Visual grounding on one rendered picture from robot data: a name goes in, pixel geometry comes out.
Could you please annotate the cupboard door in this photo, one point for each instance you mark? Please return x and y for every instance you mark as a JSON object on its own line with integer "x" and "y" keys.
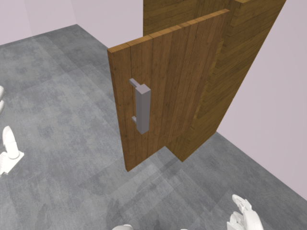
{"x": 174, "y": 63}

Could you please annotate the handle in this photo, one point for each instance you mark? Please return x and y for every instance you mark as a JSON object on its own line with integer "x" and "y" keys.
{"x": 142, "y": 97}

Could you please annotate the robot right hand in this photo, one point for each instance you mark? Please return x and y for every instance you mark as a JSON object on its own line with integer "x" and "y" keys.
{"x": 250, "y": 219}

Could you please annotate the robot left hand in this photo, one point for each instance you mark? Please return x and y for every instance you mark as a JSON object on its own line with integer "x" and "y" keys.
{"x": 9, "y": 159}

